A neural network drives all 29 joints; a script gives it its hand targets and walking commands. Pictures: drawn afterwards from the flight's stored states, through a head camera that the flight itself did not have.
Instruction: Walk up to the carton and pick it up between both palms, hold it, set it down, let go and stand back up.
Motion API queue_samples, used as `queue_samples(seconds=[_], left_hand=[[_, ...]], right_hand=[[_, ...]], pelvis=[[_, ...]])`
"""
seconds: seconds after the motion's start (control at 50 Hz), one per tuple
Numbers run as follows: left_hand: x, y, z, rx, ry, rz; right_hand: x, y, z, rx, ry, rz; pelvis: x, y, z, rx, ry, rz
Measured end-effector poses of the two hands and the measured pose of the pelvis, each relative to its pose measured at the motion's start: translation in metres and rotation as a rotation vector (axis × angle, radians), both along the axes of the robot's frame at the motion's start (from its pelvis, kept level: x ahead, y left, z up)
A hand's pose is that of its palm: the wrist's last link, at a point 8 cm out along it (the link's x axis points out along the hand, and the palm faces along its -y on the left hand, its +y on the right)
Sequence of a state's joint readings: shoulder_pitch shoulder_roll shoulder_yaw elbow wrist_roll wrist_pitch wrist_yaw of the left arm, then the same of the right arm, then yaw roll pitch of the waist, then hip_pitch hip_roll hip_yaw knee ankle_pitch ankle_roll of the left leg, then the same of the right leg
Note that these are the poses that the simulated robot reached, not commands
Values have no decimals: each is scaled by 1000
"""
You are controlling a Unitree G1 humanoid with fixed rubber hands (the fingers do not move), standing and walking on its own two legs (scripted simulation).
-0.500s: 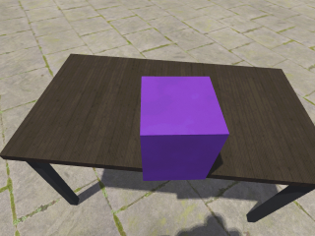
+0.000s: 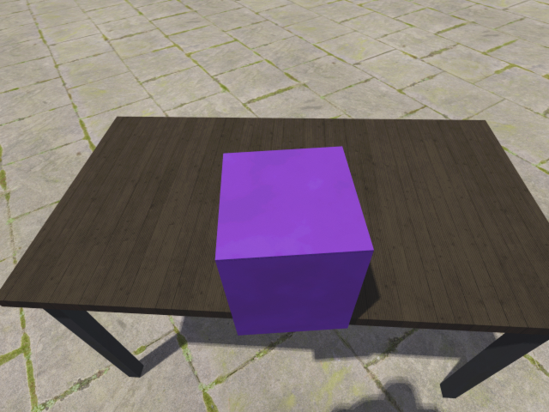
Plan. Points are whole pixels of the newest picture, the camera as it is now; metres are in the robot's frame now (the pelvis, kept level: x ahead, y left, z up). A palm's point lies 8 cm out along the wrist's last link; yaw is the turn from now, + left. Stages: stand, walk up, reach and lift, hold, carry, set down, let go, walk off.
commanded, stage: stand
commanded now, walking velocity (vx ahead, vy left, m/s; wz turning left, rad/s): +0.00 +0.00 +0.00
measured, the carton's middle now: (288, 244) +0.39 +0.00 +0.00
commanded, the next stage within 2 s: reach and lift in 0.34 s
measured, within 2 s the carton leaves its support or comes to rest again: neither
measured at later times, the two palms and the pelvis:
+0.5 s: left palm out of the picture +0.08 +0.24 -0.16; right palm out of the picture +0.08 -0.26 -0.17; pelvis -0.05 -0.01 -0.03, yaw +0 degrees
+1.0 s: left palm out of the picture +0.14 +0.21 -0.11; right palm out of the picture +0.13 -0.22 -0.12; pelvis -0.04 +0.00 -0.01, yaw -1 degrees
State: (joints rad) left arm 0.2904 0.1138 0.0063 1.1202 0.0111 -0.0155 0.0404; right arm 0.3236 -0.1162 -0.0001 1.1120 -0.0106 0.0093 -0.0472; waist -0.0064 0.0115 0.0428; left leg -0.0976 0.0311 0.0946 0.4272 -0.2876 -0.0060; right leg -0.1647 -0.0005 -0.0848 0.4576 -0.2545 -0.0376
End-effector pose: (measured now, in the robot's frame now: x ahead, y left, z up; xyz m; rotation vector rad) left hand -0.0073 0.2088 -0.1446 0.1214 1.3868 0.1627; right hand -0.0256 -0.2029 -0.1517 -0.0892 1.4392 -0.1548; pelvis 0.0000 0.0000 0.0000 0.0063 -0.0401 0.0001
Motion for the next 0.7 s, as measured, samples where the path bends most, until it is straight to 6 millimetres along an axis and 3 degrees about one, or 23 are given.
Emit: queue_samples(seconds=[0.36, 0.42, 0.5, 0.54, 0.58, 0.64, 0.7], left_hand=[[-38, -20, -2, -40, 79, 25], [-7, 0, -11, 0, 106, 71], [89, 33, -15, 62, -1, 72], [134, 32, -8, 46, -93, 56], [165, 19, 2, 4, -155, 25], [178, -9, 17, -66, -177, -23], [162, -28, 25, -103, -142, -41]], right_hand=[[-16, 4, 1, 20, 31, 4], [14, -18, -8, -18, 67, -26], [107, -54, -15, -87, -28, -11], [155, -52, -8, -66, -127, -7], [189, -39, 4, -19, -198, 7], [205, -10, 18, 54, -228, 47], [190, 13, 26, 88, -204, 68]], pelvis=[[-8, -5, 1, -1, -6, 2], [-24, -6, -10, 2, 61, 10], [-48, -5, -35, 1, 171, 5], [-53, -5, -42, 8, 218, 1], [-53, -5, -42, 11, 241, -1], [-45, -5, -29, 10, 234, -3], [-33, -5, -12, 11, 206, -4]])
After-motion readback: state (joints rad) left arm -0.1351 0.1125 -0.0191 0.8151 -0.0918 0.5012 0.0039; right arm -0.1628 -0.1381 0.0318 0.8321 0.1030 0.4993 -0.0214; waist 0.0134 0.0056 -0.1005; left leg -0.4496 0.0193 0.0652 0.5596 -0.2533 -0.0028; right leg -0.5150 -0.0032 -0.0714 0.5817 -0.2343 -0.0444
